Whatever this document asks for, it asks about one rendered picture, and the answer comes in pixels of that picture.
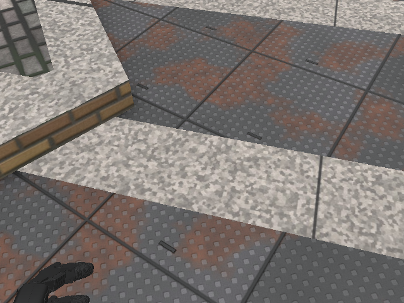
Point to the left robot hand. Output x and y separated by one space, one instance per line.
52 278

